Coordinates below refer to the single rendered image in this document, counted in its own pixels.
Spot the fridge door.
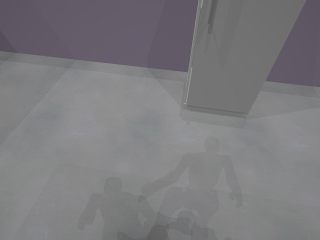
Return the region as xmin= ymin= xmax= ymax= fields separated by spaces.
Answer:
xmin=186 ymin=0 xmax=306 ymax=113

